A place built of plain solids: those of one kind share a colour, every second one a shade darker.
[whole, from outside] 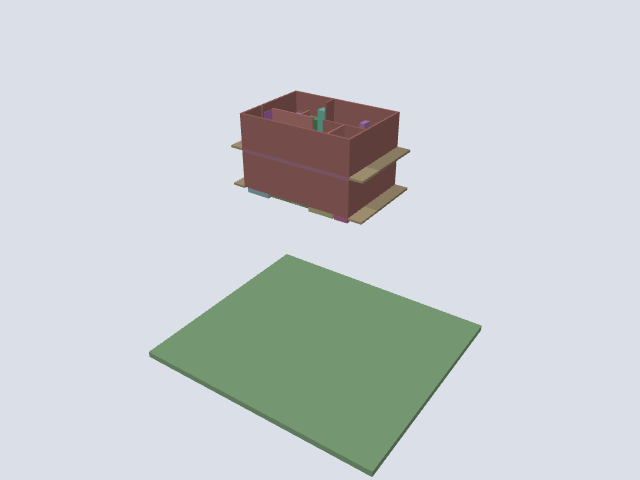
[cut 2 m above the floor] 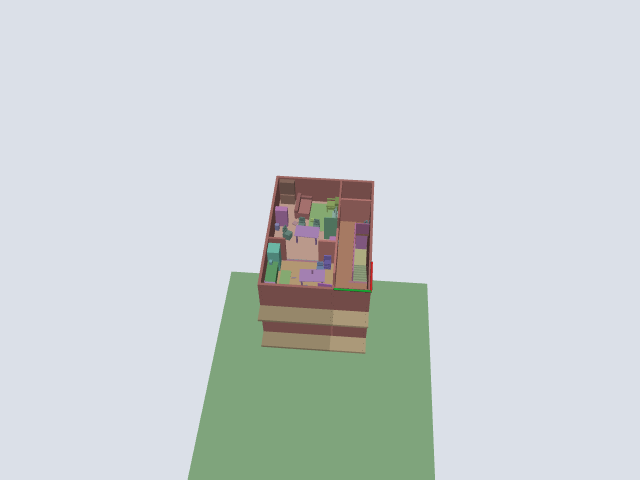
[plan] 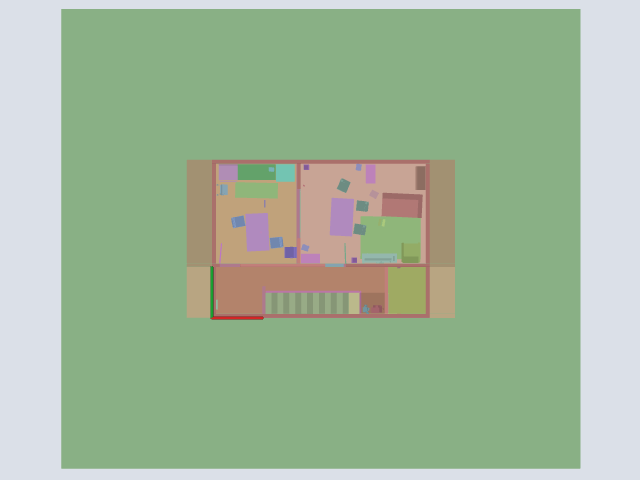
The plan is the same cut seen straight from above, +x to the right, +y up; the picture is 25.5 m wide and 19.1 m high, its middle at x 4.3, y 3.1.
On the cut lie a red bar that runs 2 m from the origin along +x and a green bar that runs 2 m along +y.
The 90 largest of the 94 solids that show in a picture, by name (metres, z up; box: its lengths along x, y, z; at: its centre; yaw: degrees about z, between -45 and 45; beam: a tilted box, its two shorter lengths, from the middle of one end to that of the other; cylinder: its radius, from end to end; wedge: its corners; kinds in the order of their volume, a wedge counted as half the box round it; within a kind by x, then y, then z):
{
 "under_1": {"box": [20.67, 18.29, 0.5], "at": [4.33, 3.15, -16.98]},
 "wall_1": {"box": [0.16, 1.87, 5.39], "at": [0.08, 1.09, -0.21]},
 "wall_2": {"box": [0.16, 3.97, 5.39], "at": [0.08, 4.14, -0.21]},
 "wall_3": {"box": [0.31, 0.13, 2.48], "at": [0.15, 2.1, 1.24]},
 "wall_4": {"box": [3.39, 0.13, 2.48], "at": [2.81, 2.1, 1.24]},
 "wall_5": {"box": [0.13, 1.01, 2.48], "at": [3.46, 2.67, 1.24]},
 "wall_6": {"box": [0.13, 1.0, 2.48], "at": [3.46, 5.63, 1.24]},
 "wall_7": {"box": [8.67, 0.16, 5.39], "at": [4.33, 0.08, -0.21]},
 "wall_8": {"box": [8.67, 0.16, 5.39], "at": [4.33, 6.21, -0.21]},
 "wall_9": {"box": [0.13, 1.87, 2.48], "at": [6.95, 1.09, 1.24]},
 "wall_10": {"box": [3.35, 0.13, 2.48], "at": [7.0, 2.1, 1.24]},
 "wall_11": {"box": [0.16, 1.87, 5.39], "at": [8.59, 1.09, -0.21]},
 "wall_12": {"box": [0.16, 3.97, 5.39], "at": [8.59, 4.14, -0.21]},
 "stair_1": {"box": [0.24, 0.84, 2.97], "at": [2.25, 0.58, -1.67]},
 "stair_2": {"box": [0.47, 0.84, 2.78], "at": [2.37, 0.58, -1.77]},
 "stair_3": {"box": [0.71, 0.84, 2.59], "at": [2.49, 0.58, -1.87]},
 "stair_4": {"box": [0.94, 0.84, 2.4], "at": [2.61, 0.58, -1.96]},
 "stair_5": {"box": [1.18, 0.84, 2.21], "at": [2.73, 0.58, -2.06]},
 "stair_6": {"box": [1.42, 0.84, 2.02], "at": [2.84, 0.58, -2.15]},
 "stair_7": {"box": [1.65, 0.84, 1.82], "at": [2.96, 0.58, -2.25]},
 "stair_8": {"box": [1.89, 0.84, 1.63], "at": [3.08, 0.58, -2.34]},
 "stair_9": {"box": [2.12, 0.84, 1.44], "at": [3.2, 0.58, -2.44]},
 "stair_10": {"box": [2.36, 0.84, 1.25], "at": [3.32, 0.58, -2.53]},
 "stair_11": {"box": [2.6, 0.84, 1.06], "at": [3.43, 0.58, -2.63]},
 "stair_12": {"box": [2.83, 0.84, 0.87], "at": [3.55, 0.58, -2.72]},
 "stair_13": {"box": [3.07, 0.84, 0.68], "at": [3.67, 0.58, -2.82]},
 "stair_14": {"box": [3.3, 0.84, 0.49], "at": [3.79, 0.58, -2.91]},
 "upper_floor_next_1": {"box": [1.0, 0.16, 0.16], "at": [-0.5, 0.08, -2.94]},
 "upper_floor_next_2": {"box": [1.0, 0.16, 0.16], "at": [-0.5, 0.08, -0.08]},
 "upper_floor_next_3": {"box": [1.0, 1.87, 0.16], "at": [-0.5, 1.09, -2.94]},
 "upper_floor_next_4": {"box": [1.0, 1.87, 0.16], "at": [-0.5, 1.09, -0.08]},
 "upper_floor_next_5": {"box": [1.0, 0.13, 0.16], "at": [-0.5, 2.1, -0.08]},
 "upper_floor_next_6": {"box": [1.0, 3.97, 0.16], "at": [-0.5, 4.14, -2.94]},
 "upper_floor_next_7": {"box": [1.0, 3.97, 0.16], "at": [-0.5, 4.14, -0.08]},
 "upper_floor_next_8": {"box": [1.0, 0.16, 0.16], "at": [-0.5, 6.21, -2.94]},
 "upper_floor_next_9": {"box": [1.0, 0.16, 0.16], "at": [-0.5, 6.21, -0.08]},
 "upper_floor_next_10": {"box": [1.0, 0.16, 0.16], "at": [9.17, 0.08, -2.94]},
 "upper_floor_next_11": {"box": [1.0, 0.16, 0.16], "at": [9.17, 0.08, -0.08]},
 "upper_floor_next_12": {"box": [1.0, 1.87, 0.16], "at": [9.17, 1.09, -2.94]},
 "upper_floor_next_13": {"box": [1.0, 1.87, 0.16], "at": [9.17, 1.09, -0.08]},
 "upper_floor_next_14": {"box": [1.0, 0.13, 0.16], "at": [9.17, 2.1, -0.08]},
 "upper_floor_next_15": {"box": [1.0, 3.97, 0.16], "at": [9.17, 4.14, -2.94]},
 "upper_floor_next_16": {"box": [1.0, 3.97, 0.16], "at": [9.17, 4.14, -0.08]},
 "upper_floor_next_17": {"box": [1.0, 0.16, 0.16], "at": [9.17, 6.21, -0.08]},
 "upper_floor_living_1": {"box": [4.99, 3.97, 0.16], "at": [6.01, 4.14, -0.08]},
 "upper_floor_kitchen_1": {"box": [3.23, 3.97, 0.16], "at": [1.77, 4.14, -0.08]},
 "floor_bath_1": {"box": [1.85, 1.87, 0.5], "at": [1.08, 1.09, -3.11]},
 "upper_floor_hall_1": {"box": [1.98, 0.84, 0.16], "at": [1.15, 0.58, -0.08]},
 "upper_floor_hall_2": {"box": [6.72, 1.03, 0.16], "at": [3.52, 1.51, -0.08]},
 "upper_floor_hall_3": {"box": [1.01, 0.84, 0.16], "at": [6.37, 0.58, -0.08]},
 "flat_shelf_1": {"box": [0.76, 0.39, 1.46], "at": [3.92, 2.37, 0.73]},
 "flat_shelf_2": {"box": [0.39, 0.76, 1.46], "at": [6.32, 5.73, 0.73]},
 "flat_shelf_3": {"box": [0.39, 0.76, 1.46], "at": [7.17, 0.56, -2.13]},
 "floor_wc_1": {"box": [1.01, 1.87, 0.5], "at": [8.01, 1.09, -3.11]},
 "fridge_1": {"box": [0.75, 0.7, 1.72], "at": [2.92, 5.77, 0.86]},
 "floor_landing_1": {"box": [1.93, 0.84, 0.5], "at": [6.41, 0.58, -3.11]},
 "sofa_1": {"box": [0.17, 0.92, 0.18], "at": [6.85, 4.5, 0.54], "yaw": -2.6},
 "sofa_2": {"box": [1.6, 0.93, 0.34], "at": [7.57, 4.47, 0.28], "yaw": -2.6},
 "sofa_3": {"box": [1.6, 0.23, 0.39], "at": [7.58, 4.83, 0.65], "yaw": -2.6},
 "sofa_4": {"box": [0.17, 0.92, 0.18], "at": [8.28, 4.43, 0.54], "yaw": -2.6},
 "china_cabinet_1": {"box": [0.4, 0.95, 0.83], "at": [8.3, 5.56, 0.41]},
 "china_cabinet_2": {"box": [0.33, 0.95, 1.07], "at": [8.34, 5.56, 1.36]},
 "wall_band_1": {"box": [2.2, 0.13, 0.26], "at": [1.1, 2.1, -0.13]},
 "wall_band_2": {"box": [0.13, 1.1, 0.26], "at": [2.07, 0.71, -0.13]},
 "wall_band_3": {"box": [0.13, 3.97, 0.26], "at": [3.42, 4.14, -0.13]},
 "wall_band_4": {"box": [8.67, 0.16, 0.26], "at": [4.33, 0.08, -0.13]},
 "range_flat_1": {"box": [0.76, 0.65, 0.94], "at": [0.65, 5.8, 0.47]},
 "upper_floor_store_1": {"box": [1.5, 1.87, 0.16], "at": [7.76, 1.09, -0.08]},
 "rug_1": {"box": [1.7, 0.62, 0.08], "at": [1.77, 5.08, -0.03], "yaw": -1.3},
 "rug_2": {"box": [2.4, 1.7, 0.08], "at": [7.11, 3.19, -0.03], "yaw": -0.2},
 "stair_guard_1": {"box": [3.73, 0.08, 0.95], "at": [4.0, 1.04, 0.47]},
 "stair_guard_2": {"box": [0.08, 0.84, 0.95], "at": [5.91, 0.58, 0.47]},
 "armchair_frame_1": {"box": [0.63, 0.74, 0.18], "at": [7.91, 2.6, 0.32]},
 "armchair_frame_2": {"box": [0.62, 0.26, 0.41], "at": [7.92, 2.32, 0.61]},
 "tv_stand_1": {"box": [0.89, 0.24, 0.044], "at": [6.6, 2.34, 0.4]},
 "tv_stand_2": {"box": [1.08, 0.09, 0.63], "at": [6.61, 2.33, 0.74]},
 "tv_stand_3": {"box": [1.4, 0.37, 0.046], "at": [6.67, 2.38, 0.36]},
 "dining_table_1": {"box": [0.9, 1.5, 0.031], "at": [1.81, 3.41, 0.73], "yaw": 2.6},
 "dining_table_2": {"box": [0.9, 1.5, 0.031], "at": [5.17, 4.01, 0.73], "yaw": -3.1},
 "chair_bentwood_1": {"box": [0.41, 0.47, 0.43], "at": [5.24, 5.26, 0.21], "yaw": -24.4},
 "leaf_kitchen_door_1": {"box": [0.05, 0.81, 2.01], "at": [0.35, 2.56, 1.0], "yaw": -5.0},
 "leaf_living_door_1": {"box": [0.05, 0.81, 2.01], "at": [5.31, 2.56, 1.0], "yaw": 2.0},
 "counter_run_1": {"box": [1.51, 0.64, 0.038], "at": [1.78, 5.8, 0.9]},
 "book_pile_1": {"box": [0.28, 0.24, 0.51], "at": [3.72, 2.79, 0.25], "yaw": -18.9},
 "chair_kitchen_1": {"box": [0.42, 0.41, 0.07], "at": [1.08, 3.83, 0.41], "yaw": 10.6},
 "chair_kitchen_2": {"box": [0.42, 0.41, 0.07], "at": [2.54, 2.99, 0.41], "yaw": 5.9},
 "upper_floor_gap_living_door_1": {"box": [0.81, 0.13, 0.16], "at": [4.92, 2.1, -0.08]},
 "folding_chair_1": {"box": [0.39, 0.45, 0.06], "at": [3.14, 2.6, 0.43]},
 "sock_1": {"box": [0.31, 0.27, 0.09], "at": [6.45, 4.92, -0.01], "yaw": -29.8},
 "backpack_1": {"box": [0.32, 0.23, 0.09], "at": [6.5, 0.3, 0.34]}
}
